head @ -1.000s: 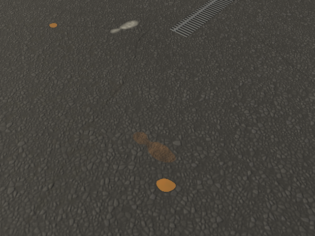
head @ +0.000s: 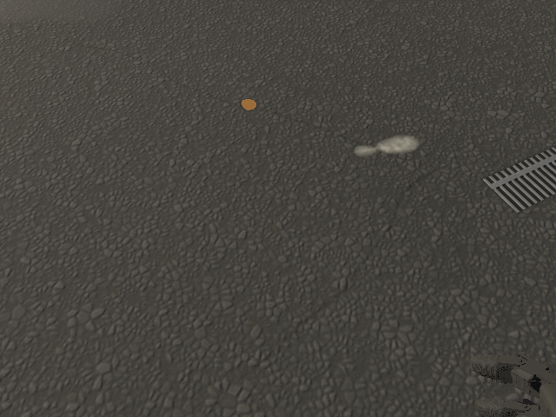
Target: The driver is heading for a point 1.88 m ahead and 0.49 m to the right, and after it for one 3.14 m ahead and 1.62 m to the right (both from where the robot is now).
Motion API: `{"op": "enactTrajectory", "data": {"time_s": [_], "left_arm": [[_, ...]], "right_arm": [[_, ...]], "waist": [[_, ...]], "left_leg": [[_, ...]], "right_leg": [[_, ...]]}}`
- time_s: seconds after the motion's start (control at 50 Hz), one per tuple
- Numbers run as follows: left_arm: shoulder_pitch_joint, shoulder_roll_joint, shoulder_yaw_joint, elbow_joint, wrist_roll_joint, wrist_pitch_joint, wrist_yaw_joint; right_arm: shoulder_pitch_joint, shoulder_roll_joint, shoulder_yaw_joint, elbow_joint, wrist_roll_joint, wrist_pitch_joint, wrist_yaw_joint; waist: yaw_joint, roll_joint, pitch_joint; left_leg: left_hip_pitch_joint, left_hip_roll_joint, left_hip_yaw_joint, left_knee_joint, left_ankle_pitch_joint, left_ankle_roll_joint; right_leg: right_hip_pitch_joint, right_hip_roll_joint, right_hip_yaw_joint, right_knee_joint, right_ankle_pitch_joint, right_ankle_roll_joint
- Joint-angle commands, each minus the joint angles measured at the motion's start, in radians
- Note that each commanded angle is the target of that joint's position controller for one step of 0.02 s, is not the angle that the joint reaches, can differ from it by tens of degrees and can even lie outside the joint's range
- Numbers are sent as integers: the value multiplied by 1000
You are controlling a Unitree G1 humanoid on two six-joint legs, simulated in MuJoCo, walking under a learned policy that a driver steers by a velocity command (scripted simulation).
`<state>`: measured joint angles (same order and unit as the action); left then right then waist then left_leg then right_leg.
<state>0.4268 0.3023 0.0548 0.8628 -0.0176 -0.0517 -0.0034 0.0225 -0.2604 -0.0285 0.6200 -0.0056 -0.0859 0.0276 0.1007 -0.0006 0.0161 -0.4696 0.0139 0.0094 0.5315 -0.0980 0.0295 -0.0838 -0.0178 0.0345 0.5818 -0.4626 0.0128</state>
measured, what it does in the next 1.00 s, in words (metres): walks ahead, turning right: right foot, then left foot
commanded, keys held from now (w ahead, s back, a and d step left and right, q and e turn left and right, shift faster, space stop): e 0.72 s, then no key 0.16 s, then q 0.12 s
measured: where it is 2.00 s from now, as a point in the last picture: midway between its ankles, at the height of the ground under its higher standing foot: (312, 400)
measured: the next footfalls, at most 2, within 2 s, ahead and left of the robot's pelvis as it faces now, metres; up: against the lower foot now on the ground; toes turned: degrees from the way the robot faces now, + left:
right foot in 0.44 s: +0.21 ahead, -0.14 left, +0.00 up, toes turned -16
left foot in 0.86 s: +0.27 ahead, +0.09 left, +0.00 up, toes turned -30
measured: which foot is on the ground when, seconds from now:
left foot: down 0.00-0.44, up 0.46-0.84, down 0.86-1.00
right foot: up 0.00-0.42, down 0.44-0.86, up 0.88-1.00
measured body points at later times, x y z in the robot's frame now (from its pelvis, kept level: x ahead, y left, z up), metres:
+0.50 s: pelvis +0.13 -0.02 +0.00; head +0.17 -0.05 +0.45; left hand +0.38 +0.20 -0.07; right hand +0.19 -0.33 -0.12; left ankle +0.09 +0.12 -0.68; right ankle +0.17 -0.13 -0.73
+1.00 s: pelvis +0.17 +0.01 +0.01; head +0.20 +0.02 +0.46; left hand +0.44 +0.17 -0.09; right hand +0.15 -0.29 -0.09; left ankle +0.23 +0.11 -0.73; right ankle +0.11 -0.12 -0.69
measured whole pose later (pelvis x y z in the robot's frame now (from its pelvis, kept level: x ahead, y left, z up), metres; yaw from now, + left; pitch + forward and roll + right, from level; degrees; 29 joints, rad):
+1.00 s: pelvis +0.17 +0.01 +0.01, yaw -27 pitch +1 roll -1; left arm 0.16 0.29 0.07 0.65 0.02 0.04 0.02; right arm 0.19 -0.25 -0.04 0.78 -0.02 -0.01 0.00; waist -0.02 -0.04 0.02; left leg -0.27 -0.01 -0.04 0.49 -0.24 0.01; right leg -0.40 0.05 0.12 0.79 -0.44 0.06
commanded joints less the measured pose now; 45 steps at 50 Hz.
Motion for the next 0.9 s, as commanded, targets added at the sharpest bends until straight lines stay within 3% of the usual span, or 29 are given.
{"op": "enactTrajectory", "data": {"time_s": [0.02,0.04,0.08,0.1,0.16,0.22,0.28,0.34,0.38,0.42,0.44,0.46,0.48,0.5,0.52,0.54,0.56,0.6,0.66,0.72,0.78,0.84,0.86,0.88,0.9], "left_arm": [[35,95,4,-85,-4,-33,9],[-29,135,21,-101,-17,-29,11],[-77,118,27,-106,0,-5,21],[-64,104,31,-105,-2,15,22],[-73,55,28,-129,-1,58,26],[-135,34,23,-168,8,66,15],[-210,38,24,-206,8,67,-8],[-267,62,35,-250,10,78,-26],[-280,75,45,-274,10,87,-33],[-231,93,60,-272,12,88,-31],[-162,167,87,-263,15,85,-14],[-124,294,113,-280,27,84,10],[-124,263,96,-301,40,71,4],[-147,215,82,-302,31,57,-7],[-193,185,75,-299,18,48,-4],[-235,163,68,-301,6,50,0],[-276,152,63,-309,2,56,9],[-298,161,65,-321,19,65,19],[-286,176,74,-321,15,70,31],[-292,181,78,-325,14,79,35],[-294,162,69,-324,19,86,28],[-294,132,52,-315,10,95,28],[-255,99,41,-306,16,92,29],[-210,61,32,-316,24,84,26],[-260,108,45,-326,31,72,31]], "right_arm": [[387,-218,-80,20,-16,11,-17],[327,-175,-64,19,-11,10,-17],[206,-113,-48,22,-7,7,-10],[164,-103,-46,25,-9,4,-9],[99,-127,-59,42,-18,-4,-21],[88,-148,-69,62,-11,8,-43],[95,-169,-76,80,-3,28,-55],[114,-196,-86,100,15,47,-51],[113,-211,-93,107,30,57,-49],[115,-200,-93,117,42,65,-50],[178,-174,-88,134,26,64,-47],[190,-123,-67,93,-25,57,-42],[157,-123,-58,73,-25,57,-37],[104,-164,-70,75,4,62,-34],[87,-154,-70,72,16,68,-39],[85,-153,-71,82,5,74,-50],[85,-165,-76,82,-3,81,-59],[108,-142,-72,87,-1,87,-59],[103,-115,-61,91,3,87,-59],[87,-116,-59,85,6,87,-52],[101,-126,-62,87,10,81,-38],[155,-111,-62,98,2,68,-22],[169,-153,-69,93,-17,67,-23],[137,-239,-83,82,-33,71,-30],[118,-190,-69,76,-57,65,-29]], "waist": [[-210,208,-356],[-195,163,-239],[-132,102,-137],[-97,120,-111],[-57,123,-71],[-67,107,-74],[-94,94,-77],[-111,89,-65],[-107,95,-57],[-75,69,-78],[-60,-40,-130],[-83,-308,-175],[-48,-280,-310],[-27,-150,-281],[-57,-105,-216],[-76,-54,-170],[-99,-71,-150],[-120,-107,-150],[-109,-112,-167],[-95,-140,-157],[-85,-165,-151],[-119,-154,-133],[-108,-73,-125],[-44,167,-96],[-82,258,-77]], "left_leg": [[794,412,-607,-137,198,255],[694,384,-441,-129,345,229],[490,304,-242,-159,513,196],[396,282,-176,-193,520,184],[268,277,-66,-270,532,203],[272,265,29,-288,478,192],[298,267,86,-282,423,178],[356,295,91,-229,370,164],[386,312,86,-165,353,144],[372,267,130,-15,358,85],[297,190,178,166,271,16],[-30,49,217,499,-295,-83],[-164,-42,12,711,-625,-106],[-191,-7,-70,762,-581,-93],[-208,15,-80,730,-501,-78],[-207,30,-83,663,-437,-78],[-162,36,-84,603,-386,-81],[-85,3,-68,527,-333,-94],[-28,-18,-79,375,-292,-109],[35,-34,-86,269,-256,-107],[87,-29,-73,180,-252,-91],[242,-24,-38,-78,-106,-42],[309,85,-138,-155,-68,0],[329,263,-346,-212,38,109],[194,366,-498,-270,22,237]], "right_leg": [[-610,29,95,643,-148,7],[-647,0,95,679,-97,12],[-592,-57,59,614,-13,29],[-526,-75,53,585,17,34],[-470,-69,23,511,112,57],[-444,-79,5,351,265,48],[-395,-71,-24,219,353,30],[-392,-61,-45,138,294,3],[-380,-47,-64,78,236,-24],[-252,2,-98,-75,335,-67],[-87,-22,-17,-144,656,-113],[157,-268,331,-112,1127,-270],[206,-390,540,-165,1031,-441],[159,-344,455,-189,940,-407],[98,-284,373,-188,824,-340],[36,-243,331,-203,724,-292],[-34,-215,303,-219,665,-268],[-103,-178,285,-236,645,-262],[-119,-159,294,-232,569,-256],[-164,-144,340,-242,408,-243],[-167,-148,378,-225,344,-228],[-218,-103,366,-163,304,-167],[-281,-49,316,-85,203,-109],[-402,104,144,77,7,-43],[-379,95,122,222,-125,-1]]}}
Velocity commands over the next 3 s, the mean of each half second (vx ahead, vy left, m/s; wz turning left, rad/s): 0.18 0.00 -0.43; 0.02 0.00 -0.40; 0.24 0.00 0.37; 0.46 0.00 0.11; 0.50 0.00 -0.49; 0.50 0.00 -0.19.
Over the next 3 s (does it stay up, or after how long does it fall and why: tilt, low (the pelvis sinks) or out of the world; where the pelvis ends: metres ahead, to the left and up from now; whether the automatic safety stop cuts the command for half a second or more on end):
stays up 1.06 -0.20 0.00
